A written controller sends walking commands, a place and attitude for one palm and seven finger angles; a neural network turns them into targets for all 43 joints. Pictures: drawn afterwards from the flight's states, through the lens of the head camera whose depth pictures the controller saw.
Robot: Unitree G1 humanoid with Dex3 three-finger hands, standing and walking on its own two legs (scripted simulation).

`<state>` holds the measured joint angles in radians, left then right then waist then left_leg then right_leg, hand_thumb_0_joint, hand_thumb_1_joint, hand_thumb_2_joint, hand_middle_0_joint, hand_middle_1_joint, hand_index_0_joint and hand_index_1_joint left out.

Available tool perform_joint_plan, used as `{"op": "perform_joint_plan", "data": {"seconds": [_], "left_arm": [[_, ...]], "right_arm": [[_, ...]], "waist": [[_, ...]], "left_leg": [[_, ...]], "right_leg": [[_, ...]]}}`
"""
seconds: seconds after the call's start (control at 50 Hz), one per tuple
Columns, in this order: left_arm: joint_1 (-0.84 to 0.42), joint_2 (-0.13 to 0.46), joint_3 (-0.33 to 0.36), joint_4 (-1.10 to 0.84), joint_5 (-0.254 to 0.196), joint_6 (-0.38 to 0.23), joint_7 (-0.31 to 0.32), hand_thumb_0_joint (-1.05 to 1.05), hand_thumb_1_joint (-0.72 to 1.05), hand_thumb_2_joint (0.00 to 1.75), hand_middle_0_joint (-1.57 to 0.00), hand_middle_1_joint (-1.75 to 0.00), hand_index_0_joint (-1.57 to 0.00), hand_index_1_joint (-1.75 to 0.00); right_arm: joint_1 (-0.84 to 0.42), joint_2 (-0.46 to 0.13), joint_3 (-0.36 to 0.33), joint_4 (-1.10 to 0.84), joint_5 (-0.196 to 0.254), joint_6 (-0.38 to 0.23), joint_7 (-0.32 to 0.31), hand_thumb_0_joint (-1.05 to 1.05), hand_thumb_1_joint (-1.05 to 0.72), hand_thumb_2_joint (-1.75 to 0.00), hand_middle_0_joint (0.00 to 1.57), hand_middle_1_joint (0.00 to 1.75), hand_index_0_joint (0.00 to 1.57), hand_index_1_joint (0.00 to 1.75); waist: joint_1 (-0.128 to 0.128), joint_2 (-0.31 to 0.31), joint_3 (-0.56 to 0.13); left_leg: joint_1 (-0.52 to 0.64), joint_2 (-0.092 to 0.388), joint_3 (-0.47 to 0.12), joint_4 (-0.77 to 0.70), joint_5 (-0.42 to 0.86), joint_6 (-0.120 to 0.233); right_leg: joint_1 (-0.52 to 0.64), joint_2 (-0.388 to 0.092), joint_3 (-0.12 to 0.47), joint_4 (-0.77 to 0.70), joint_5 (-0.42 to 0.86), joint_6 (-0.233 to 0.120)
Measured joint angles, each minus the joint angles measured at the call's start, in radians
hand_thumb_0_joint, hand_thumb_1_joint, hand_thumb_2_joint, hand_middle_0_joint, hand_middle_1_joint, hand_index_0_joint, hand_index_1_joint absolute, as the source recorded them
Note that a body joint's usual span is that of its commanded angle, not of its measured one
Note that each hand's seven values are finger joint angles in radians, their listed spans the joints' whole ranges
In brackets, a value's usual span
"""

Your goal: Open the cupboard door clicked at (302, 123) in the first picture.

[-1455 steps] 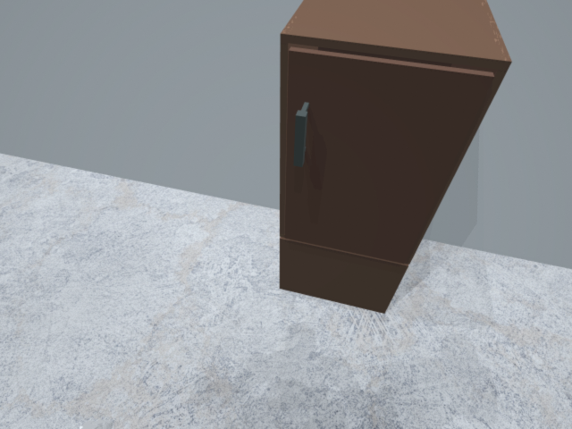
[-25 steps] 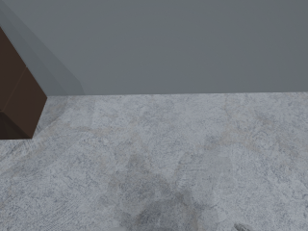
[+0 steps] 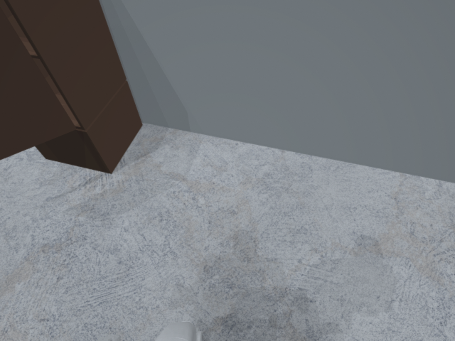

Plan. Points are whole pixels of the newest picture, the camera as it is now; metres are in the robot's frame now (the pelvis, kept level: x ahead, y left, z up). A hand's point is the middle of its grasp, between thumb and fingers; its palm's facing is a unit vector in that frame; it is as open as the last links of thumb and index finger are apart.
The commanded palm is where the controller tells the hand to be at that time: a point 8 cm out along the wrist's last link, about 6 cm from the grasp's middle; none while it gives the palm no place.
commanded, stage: turn to face it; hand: left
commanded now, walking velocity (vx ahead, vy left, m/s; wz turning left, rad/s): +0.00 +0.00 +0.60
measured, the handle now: out of the picture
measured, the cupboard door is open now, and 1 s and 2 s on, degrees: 49 49 49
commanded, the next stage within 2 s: take the last steps up to it in 0.86 s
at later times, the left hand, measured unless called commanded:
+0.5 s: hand out of the picture +0.08 +0.23 -0.16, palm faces +0.30 -0.91 -0.30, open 7.4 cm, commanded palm none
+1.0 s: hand out of the picture -0.03 +0.19 -0.18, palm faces +0.53 -0.81 -0.24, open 7.4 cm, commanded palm none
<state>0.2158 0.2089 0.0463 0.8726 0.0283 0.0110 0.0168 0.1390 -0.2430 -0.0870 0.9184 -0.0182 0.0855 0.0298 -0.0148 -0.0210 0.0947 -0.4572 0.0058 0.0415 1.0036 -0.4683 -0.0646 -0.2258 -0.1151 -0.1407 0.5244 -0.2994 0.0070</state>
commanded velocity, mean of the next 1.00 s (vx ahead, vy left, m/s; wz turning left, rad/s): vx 0.02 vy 0.01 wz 0.44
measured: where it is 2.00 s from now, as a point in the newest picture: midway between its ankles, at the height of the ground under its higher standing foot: (180, 335)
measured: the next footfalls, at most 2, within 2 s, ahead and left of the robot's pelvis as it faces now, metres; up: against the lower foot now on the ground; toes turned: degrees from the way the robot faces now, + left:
left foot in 0.14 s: +0.04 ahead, +0.13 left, +0.00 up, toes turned +9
right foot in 0.48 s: +0.10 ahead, -0.13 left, +0.00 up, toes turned +15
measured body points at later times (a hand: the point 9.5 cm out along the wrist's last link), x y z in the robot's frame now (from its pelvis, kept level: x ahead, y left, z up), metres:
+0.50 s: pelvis +0.02 -0.02 -0.01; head +0.07 -0.01 +0.43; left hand +0.06 +0.28 -0.14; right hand +0.16 -0.25 -0.16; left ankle +0.00 +0.12 -0.74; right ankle +0.06 -0.14 -0.74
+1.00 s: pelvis +0.03 -0.01 +0.00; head +0.07 +0.02 +0.44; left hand -0.06 +0.23 -0.16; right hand +0.25 -0.17 -0.14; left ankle -0.02 +0.09 -0.74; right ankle +0.07 -0.15 -0.69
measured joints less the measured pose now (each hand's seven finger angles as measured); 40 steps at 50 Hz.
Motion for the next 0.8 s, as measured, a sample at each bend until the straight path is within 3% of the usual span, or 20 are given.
{"op": "perform_joint_plan", "data": {"seconds": [0.08,0.12,0.14,0.16,0.2,0.28,0.4,0.48,0.52,0.58,0.62,0.74,0.78,0.8], "left_arm": [[0.01,-0.003,-0.003,0.012,0.001,-0.005,-0.007,0.0,0.9,0.9,-0.2,-0.3,-0.2,-0.3],[0.021,0.002,0.001,0.018,-0.004,-0.002,-0.012,0.0,0.9,0.9,-0.21,-0.3,-0.2,-0.3],[0.029,0.004,0.004,0.018,-0.008,0.004,-0.015,0.0,0.9,0.9,-0.21,-0.3,-0.2,-0.3],[0.024,0.013,0.009,0.023,-0.011,0.016,-0.014,0.0,0.9,0.9,-0.21,-0.3,-0.2,-0.3],[0.006,0.033,0.018,0.039,-0.009,0.043,-0.009,0.0,0.9,0.9,-0.21,-0.3,-0.2,-0.3],[-0.033,0.054,0.033,0.046,-0.009,0.054,-0.011,0.01,0.9,0.9,-0.2,-0.3,-0.2,-0.3],[-0.073,0.056,0.032,0.013,-0.015,0.043,-0.014,0.01,0.91,0.9,-0.2,-0.3,-0.2,-0.3],[-0.078,0.054,0.025,-0.016,-0.017,0.019,-0.013,0.01,0.91,0.9,-0.2,-0.3,-0.2,-0.3],[-0.077,0.041,0.021,-0.019,-0.008,0.002,-0.006,0.0,0.91,0.9,-0.2,-0.3,-0.2,-0.3],[-0.059,0.011,0.007,-0.016,-0.005,-0.002,0.001,0.0,0.9,0.9,-0.2,-0.3,-0.2,-0.3],[-0.042,0.0,0.002,-0.008,-0.004,0.0,0.003,0.0,0.9,0.9,-0.2,-0.3,-0.2,-0.3],[0.003,-0.006,-0.005,0.026,0.002,-0.008,-0.004,0.0,0.9,0.9,-0.2,-0.3,-0.2,-0.3],[0.022,-0.001,-0.001,0.041,-0.003,-0.005,-0.007,0.0,0.9,0.9,-0.2,-0.3,-0.2,-0.3],[0.037,-0.001,0.001,0.045,-0.007,0.0,-0.008,0.0,0.9,0.9,-0.2,-0.3,-0.2,-0.3]], "right_arm": [[-0.02,0.011,0.012,-0.009,0.004,-0.011,0.002,0.01,-0.91,-0.89,0.2,0.3,0.2,0.3],[-0.027,0.011,0.019,-0.022,0.004,-0.022,0.004,0.01,-0.9,-0.89,0.2,0.3,0.2,0.3],[-0.025,0.005,0.021,-0.033,0.001,-0.032,0.005,0.01,-0.9,-0.89,0.2,0.3,0.2,0.3],[-0.03,0.009,0.021,-0.036,-0.002,-0.041,0.002,0.01,-0.9,-0.89,0.2,0.3,0.2,0.3],[-0.03,0.023,0.027,-0.04,-0.007,-0.052,-0.007,0.01,-0.9,-0.89,0.2,0.3,0.2,0.3],[-0.003,0.036,0.036,-0.032,-0.011,-0.058,-0.028,0.01,-0.9,-0.89,0.2,0.3,0.2,0.3],[0.035,0.036,0.034,-0.006,-0.014,-0.048,-0.028,0.01,-0.9,-0.89,0.2,0.3,0.2,0.3],[0.057,0.029,0.021,0.002,-0.008,-0.031,-0.025,0.01,-0.9,-0.89,0.2,0.3,0.2,0.3],[0.054,0.014,0.01,0.006,-0.002,-0.021,-0.022,0.01,-0.9,-0.89,0.2,0.3,0.2,0.3],[0.041,-0.009,-0.004,0.017,-0.004,-0.004,-0.017,0.01,-0.9,-0.89,0.2,0.3,0.2,0.3],[0.032,-0.011,-0.005,0.02,-0.004,0.0,-0.012,0.01,-0.9,-0.89,0.2,0.3,0.2,0.3],[-0.003,0.008,0.013,0.014,0.004,-0.015,-0.007,0.01,-0.91,-0.89,0.2,0.3,0.2,0.3],[-0.016,0.013,0.022,0.008,0.004,-0.026,-0.007,0.01,-0.91,-0.89,0.2,0.3,0.2,0.3],[-0.015,0.007,0.027,-0.001,0.002,-0.036,-0.006,0.01,-0.9,-0.89,0.2,0.3,0.2,0.3]], "waist": [[0.014,-0.031,0.01],[0.016,-0.037,0.008],[0.014,-0.025,-0.002],[0.014,-0.034,0.0],[0.017,-0.048,0.005],[0.019,-0.037,0.0],[0.007,0.007,-0.008],[-0.003,0.025,-0.024],[-0.002,0.038,-0.019],[-0.009,0.054,-0.009],[-0.011,0.042,-0.007],[0.011,-0.019,0.003],[0.017,-0.029,0.001],[0.019,-0.015,-0.01]], "left_leg": [[0.088,0.0,0.042,-0.23,0.021,0.006],[0.147,-0.002,0.051,-0.376,0.122,0.02],[0.159,0.005,0.033,-0.423,0.209,0.054],[0.141,-0.003,0.025,-0.395,0.208,0.08],[0.126,-0.012,0.008,-0.359,0.156,0.099],[0.147,-0.018,-0.042,-0.421,0.174,0.083],[0.166,-0.018,-0.121,-0.477,0.211,0.068],[0.135,-0.035,-0.172,-0.426,0.19,0.039],[0.084,-0.041,-0.16,-0.288,0.064,0.033],[-0.003,-0.038,-0.102,0.019,-0.019,0.025],[-0.019,-0.023,-0.06,0.087,-0.011,0.014],[0.085,-0.006,0.018,-0.201,0.008,0.009],[0.145,-0.008,0.028,-0.353,0.103,0.019],[0.174,0.004,0.017,-0.431,0.186,0.04]], "right_leg": [[0.007,-0.03,-0.044,0.017,-0.019,0.015],[-0.009,-0.043,-0.067,0.071,-0.051,0.028],[-0.038,-0.042,-0.074,0.13,-0.074,0.039],[-0.077,-0.044,-0.044,0.221,-0.15,0.052],[-0.156,-0.019,0.035,0.408,-0.234,0.063],[-0.245,0.02,0.107,0.55,-0.166,0.073],[-0.197,0.057,0.133,0.344,-0.141,0.068],[-0.075,0.08,0.127,0.069,-0.038,0.051],[-0.068,0.072,0.107,0.062,0.016,0.006],[-0.037,0.051,0.068,0.06,-0.024,-0.001],[-0.011,0.035,0.051,0.028,-0.018,0.003],[0.023,-0.013,0.004,0.004,-0.019,0.017],[0.013,-0.022,-0.011,0.042,-0.044,0.028],[-0.006,-0.014,-0.023,0.08,-0.064,0.035]]}}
